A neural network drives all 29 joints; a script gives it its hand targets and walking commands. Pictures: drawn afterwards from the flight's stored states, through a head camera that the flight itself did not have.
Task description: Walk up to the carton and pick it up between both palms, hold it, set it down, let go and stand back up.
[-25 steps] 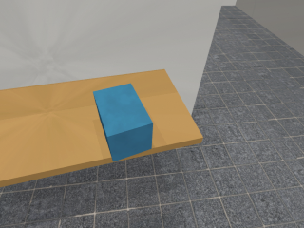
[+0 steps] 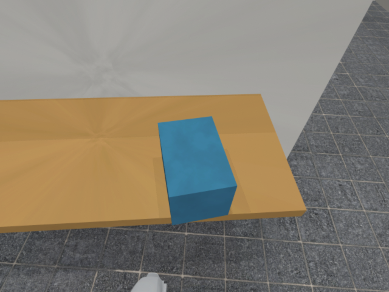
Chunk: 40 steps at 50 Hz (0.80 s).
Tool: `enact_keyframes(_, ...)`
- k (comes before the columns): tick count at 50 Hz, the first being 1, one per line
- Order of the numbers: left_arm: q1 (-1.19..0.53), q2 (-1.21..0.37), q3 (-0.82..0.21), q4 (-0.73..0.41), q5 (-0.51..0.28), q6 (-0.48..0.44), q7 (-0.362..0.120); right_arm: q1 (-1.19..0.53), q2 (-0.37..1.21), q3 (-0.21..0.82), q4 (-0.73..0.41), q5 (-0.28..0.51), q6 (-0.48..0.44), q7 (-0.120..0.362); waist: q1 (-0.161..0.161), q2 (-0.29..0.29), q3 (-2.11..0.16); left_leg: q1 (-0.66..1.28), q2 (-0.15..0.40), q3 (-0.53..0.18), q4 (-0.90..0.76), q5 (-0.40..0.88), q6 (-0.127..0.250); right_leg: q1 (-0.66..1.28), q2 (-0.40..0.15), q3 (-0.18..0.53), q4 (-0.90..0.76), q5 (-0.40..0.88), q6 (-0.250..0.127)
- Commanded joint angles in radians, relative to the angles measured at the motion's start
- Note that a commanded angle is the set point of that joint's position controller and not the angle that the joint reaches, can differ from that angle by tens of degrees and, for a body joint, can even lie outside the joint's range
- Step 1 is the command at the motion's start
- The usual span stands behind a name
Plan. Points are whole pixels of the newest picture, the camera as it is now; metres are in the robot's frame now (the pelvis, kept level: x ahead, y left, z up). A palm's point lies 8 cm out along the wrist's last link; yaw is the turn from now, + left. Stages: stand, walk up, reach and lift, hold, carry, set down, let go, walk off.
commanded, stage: walk up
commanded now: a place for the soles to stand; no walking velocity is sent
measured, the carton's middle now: (192, 168) +0.49 +0.03 -0.13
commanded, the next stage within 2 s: none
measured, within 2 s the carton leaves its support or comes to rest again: neither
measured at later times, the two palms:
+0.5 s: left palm (80, 265) +0.20 +0.26 -0.12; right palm (320, 284) +0.20 -0.27 -0.12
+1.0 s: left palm out of the picture +0.11 +0.28 -0.12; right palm (290, 245) +0.27 -0.21 -0.09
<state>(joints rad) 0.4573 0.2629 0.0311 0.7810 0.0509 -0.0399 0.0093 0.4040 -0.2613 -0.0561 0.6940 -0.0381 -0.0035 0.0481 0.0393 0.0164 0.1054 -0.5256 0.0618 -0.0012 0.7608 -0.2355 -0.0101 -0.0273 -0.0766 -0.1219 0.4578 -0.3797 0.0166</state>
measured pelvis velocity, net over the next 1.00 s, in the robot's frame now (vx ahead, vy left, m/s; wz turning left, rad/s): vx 0.10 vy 0.01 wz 0.21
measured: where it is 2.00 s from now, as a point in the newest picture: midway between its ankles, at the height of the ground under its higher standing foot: outside the picture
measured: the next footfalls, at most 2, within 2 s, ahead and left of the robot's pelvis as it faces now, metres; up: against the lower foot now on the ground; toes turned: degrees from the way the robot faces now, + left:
left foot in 0.08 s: +0.18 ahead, +0.15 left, +0.00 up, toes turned +3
right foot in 0.46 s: +0.16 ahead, -0.10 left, +0.00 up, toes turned +10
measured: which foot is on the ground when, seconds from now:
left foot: up 0.00-0.06, down 0.08-0.48, up 0.50-0.78, down 0.80-1.00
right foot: down 0.00-0.10, up 0.12-0.44, down 0.46-1.00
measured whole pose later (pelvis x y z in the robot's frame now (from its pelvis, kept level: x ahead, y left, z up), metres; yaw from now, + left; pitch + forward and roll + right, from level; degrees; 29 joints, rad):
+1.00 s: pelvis +0.10 +0.01 -0.01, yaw +12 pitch -2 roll +0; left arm 0.34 0.30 0.01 0.71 0.00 0.02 0.00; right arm 0.26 -0.25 0.00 0.68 0.00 0.02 0.01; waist 0.03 -0.04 0.05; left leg -0.25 0.00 -0.03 0.62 -0.33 -0.01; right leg -0.29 -0.07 -0.04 0.58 -0.23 0.04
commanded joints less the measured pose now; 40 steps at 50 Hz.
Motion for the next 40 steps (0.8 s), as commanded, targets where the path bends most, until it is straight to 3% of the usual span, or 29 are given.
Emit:
enact_keyframes(1, -0.060, 0.210, 0.045, -0.083, -0.012, -0.004, 0.003, 0.108, -0.059, -0.039, -0.076, 0.003, -0.037, -0.015, -0.051, -0.152, -0.035, 0.327, -0.050, 0.066, -0.116, 0.165, 0.023, -0.279, -0.156, 0.018, 0.001, 0.154, -0.185)
enact_keyframes(2, -0.068, 0.188, 0.036, -0.087, -0.010, 0.004, -0.001, 0.182, -0.083, -0.052, -0.056, -0.002, -0.040, -0.030, -0.090, -0.090, -0.046, 0.417, -0.077, 0.076, -0.133, 0.161, 0.029, -0.312, -0.140, -0.002, 0.120, 0.165, -0.162)
enact_keyframes(3, -0.028, 0.142, 0.016, -0.086, -0.007, 0.010, -0.005, 0.262, -0.114, -0.064, -0.034, -0.011, -0.045, -0.048, -0.115, 0.011, -0.090, 0.485, -0.097, 0.073, -0.173, 0.158, 0.031, -0.298, -0.083, -0.062, 0.320, 0.191, -0.125)
enact_keyframes(4, 0.059, 0.084, -0.007, -0.094, -0.009, 0.015, -0.010, 0.318, -0.170, -0.072, -0.031, -0.021, -0.050, -0.063, -0.127, 0.155, -0.175, 0.595, -0.004, -0.080, -0.197, 0.105, 0.070, -0.368, -0.028, -0.067, 0.529, 0.053, -0.080)
enact_keyframes(5, 0.099, 0.054, -0.012, -0.129, -0.006, 0.032, -0.016, 0.311, -0.267, -0.082, -0.076, -0.035, -0.048, -0.078, -0.107, 0.302, -0.175, 0.599, 0.249, -0.565, -0.326, 0.024, 0.168, -0.522, 0.056, -0.003, 0.750, -0.268, -0.024)
enact_keyframes(6, 0.083, 0.126, 0.007, -0.135, -0.013, 0.060, -0.006, 0.272, -0.295, -0.090, -0.096, -0.002, -0.032, -0.087, -0.113, 0.222, -0.159, 0.516, 0.344, -0.742, -0.452, -0.139, 0.292, -0.538, 0.034, 0.102, 0.867, -0.251, -0.016)
enact_keyframes(7, 0.006, 0.171, 0.022, -0.136, -0.006, 0.075, -0.001, 0.203, -0.266, -0.087, -0.106, 0.016, -0.022, -0.089, -0.115, 0.174, -0.087, 0.409, 0.328, -0.728, -0.506, -0.214, 0.313, -0.557, -0.006, 0.142, 0.916, -0.189, -0.018)
enact_keyframes(9, -0.066, 0.162, 0.029, -0.153, -0.017, 0.062, -0.002, 0.126, -0.212, -0.064, -0.117, 0.018, -0.017, -0.083, -0.100, 0.139, 0.011, 0.257, 0.237, -0.496, -0.490, -0.089, 0.259, -0.546, -0.040, 0.156, 0.898, -0.103, -0.021)
enact_keyframes(10, -0.028, 0.151, 0.030, -0.141, -0.024, 0.054, -0.009, 0.084, -0.186, -0.051, -0.119, 0.013, -0.016, -0.079, -0.071, 0.116, -0.001, 0.197, 0.187, -0.379, -0.466, -0.098, 0.226, -0.477, -0.051, 0.152, 0.810, -0.092, -0.024)
enact_keyframes(11, 0.020, 0.131, 0.031, -0.128, -0.017, 0.051, -0.017, 0.055, -0.176, -0.048, -0.117, 0.001, -0.022, -0.074, -0.043, 0.104, -0.025, 0.157, 0.167, -0.333, -0.471, -0.173, 0.204, -0.411, -0.049, 0.139, 0.736, -0.085, -0.021)
enact_keyframes(12, 0.025, 0.120, 0.028, -0.120, -0.018, 0.052, -0.022, 0.039, -0.161, -0.044, -0.113, -0.002, -0.025, -0.073, -0.041, 0.088, -0.019, 0.140, 0.153, -0.308, -0.475, -0.160, 0.203, -0.389, -0.036, 0.128, 0.691, -0.083, -0.010)
enact_keyframes(13, 0.029, 0.110, 0.023, -0.116, -0.020, 0.055, -0.023, 0.017, -0.160, -0.042, -0.115, -0.001, -0.028, -0.074, -0.029, 0.111, -0.033, 0.143, 0.144, -0.279, -0.462, -0.094, 0.209, -0.378, -0.033, 0.124, 0.649, -0.071, -0.001)
enact_keyframes(15, -0.019, 0.085, 0.010, -0.133, -0.034, 0.059, -0.022, -0.010, -0.150, -0.032, -0.125, 0.005, -0.027, -0.077, -0.040, 0.111, -0.031, 0.136, 0.113, -0.198, -0.399, 0.139, 0.209, -0.350, -0.016, 0.104, 0.501, -0.063, 0.013)
enact_keyframes(17, -0.063, 0.080, 0.007, -0.157, -0.036, 0.059, -0.015, -0.042, -0.172, -0.033, -0.134, 0.005, -0.022, -0.073, -0.038, 0.144, -0.035, 0.132, 0.112, -0.173, -0.328, 0.321, 0.215, -0.312, 0.005, 0.080, 0.402, -0.002, 0.020)
enact_keyframes(18, -0.088, 0.090, 0.011, -0.163, -0.031, 0.055, -0.011, -0.030, -0.171, -0.032, -0.135, 0.008, -0.016, -0.071, -0.050, 0.109, -0.047, 0.150, 0.112, -0.172, -0.292, 0.418, 0.215, -0.293, 0.020, 0.068, 0.357, 0.023, 0.016)
enact_keyframes(20, -0.083, 0.089, 0.011, -0.168, -0.033, 0.048, -0.003, -0.044, -0.204, -0.033, -0.138, 0.014, 0.000, -0.068, -0.039, 0.131, -0.086, 0.139, 0.091, -0.165, -0.203, 0.437, 0.192, -0.216, 0.055, 0.044, 0.243, 0.149, 0.004)
enact_keyframes(21, -0.063, 0.097, 0.017, -0.167, -0.033, 0.043, 0.000, -0.070, -0.209, -0.032, -0.146, 0.023, 0.006, -0.064, -0.016, 0.141, -0.113, 0.087, 0.082, -0.176, -0.172, 0.349, 0.169, -0.133, 0.056, 0.044, 0.166, 0.244, -0.009)
enact_keyframes(22, -0.066, 0.121, 0.024, -0.170, -0.027, 0.036, 0.003, -0.074, -0.198, -0.025, -0.153, 0.032, 0.012, -0.059, -0.012, 0.093, -0.107, 0.064, 0.054, -0.179, -0.135, 0.264, 0.131, -0.091, 0.054, 0.046, 0.082, 0.339, -0.018)
enact_keyframes(23, -0.092, 0.173, 0.039, -0.181, -0.019, 0.033, 0.005, -0.040, -0.153, -0.008, -0.159, 0.040, 0.014, -0.056, -0.018, -0.027, -0.126, 0.011, 0.018, -0.151, -0.066, 0.152, 0.078, -0.048, -0.038, 0.156, 0.046, 0.364, -0.052)
enact_keyframes(24, -0.132, 0.247, 0.050, -0.197, -0.022, 0.036, 0.008, 0.033, -0.092, 0.014, -0.168, 0.045, 0.019, -0.057, -0.041, -0.221, -0.170, 0.050, -0.082, -0.060, 0.104, -0.154, 0.019, -0.116, -0.246, 0.384, -0.043, 0.337, -0.154)
enact_keyframes(25, -0.157, 0.261, 0.056, -0.210, -0.033, 0.040, 0.014, 0.025, -0.105, 0.003, -0.156, 0.026, 0.040, -0.072, -0.031, -0.209, -0.132, 0.089, -0.115, -0.054, 0.281, -0.412, -0.010, -0.250, -0.367, 0.493, -0.112, 0.298, -0.270)
enact_keyframes(26, -0.178, 0.263, 0.064, -0.211, -0.033, 0.041, 0.018, 0.000, -0.134, -0.009, -0.149, 0.008, 0.055, -0.079, -0.014, -0.199, -0.097, 0.077, -0.092, -0.090, 0.374, -0.412, -0.012, -0.282, -0.392, 0.519, -0.115, 0.332, -0.330)
enact_keyframes(29, -0.163, 0.202, 0.038, -0.203, -0.017, 0.038, 0.026, -0.006, -0.145, -0.018, -0.122, 0.015, 0.051, -0.078, -0.022, -0.130, -0.080, 0.003, -0.085, -0.145, 0.377, -0.364, -0.022, -0.190, -0.278, 0.344, -0.030, 0.544, -0.263)
enact_keyframes(31, -0.173, 0.194, 0.031, -0.200, -0.014, 0.040, 0.028, -0.013, -0.121, -0.017, -0.115, 0.019, 0.049, -0.075, -0.019, -0.166, -0.089, -0.004, -0.083, -0.128, 0.306, -0.339, -0.032, -0.131, -0.247, 0.274, -0.009, 0.557, -0.235)
enact_keyframes(34, -0.167, 0.184, 0.027, -0.203, -0.019, 0.043, 0.026, -0.065, -0.089, -0.007, -0.129, 0.021, 0.038, -0.061, 0.004, -0.219, -0.128, 0.050, -0.073, -0.044, 0.105, -0.314, -0.045, -0.076, -0.218, 0.210, 0.030, 0.567, -0.226)
enact_keyframes(36, -0.166, 0.191, 0.027, -0.202, -0.023, 0.048, 0.020, -0.069, -0.073, -0.010, -0.128, 0.024, 0.026, -0.053, 0.003, -0.248, -0.171, 0.167, -0.079, 0.003, -0.052, -0.250, -0.040, -0.117, -0.206, 0.200, 0.061, 0.489, -0.218)
enact_keyframes(38, -0.189, 0.210, 0.021, -0.205, -0.039, 0.059, 0.012, -0.032, -0.088, -0.020, -0.112, 0.020, 0.016, -0.047, -0.036, -0.208, -0.179, 0.332, -0.095, 0.028, -0.223, -0.040, -0.015, -0.234, -0.182, 0.165, 0.100, 0.373, -0.177)
enact_keyframes(39, -0.201, 0.203, 0.014, -0.211, -0.045, 0.060, 0.007, -0.015, -0.102, -0.023, -0.104, 0.021, 0.009, -0.045, -0.058, -0.160, -0.179, 0.400, -0.094, 0.013, -0.301, 0.055, 0.008, -0.299, -0.176, 0.147, 0.126, 0.308, -0.144)
enact_keyframes(40, -0.189, 0.177, 0.005, -0.217, -0.055, 0.056, 0.001, -0.017, -0.122, -0.029, -0.104, 0.013, 0.005, -0.045, -0.066, -0.112, -0.187, 0.472, -0.044, -0.052, -0.297, 0.098, 0.042, -0.379, -0.164, 0.121, 0.152, 0.212, -0.105)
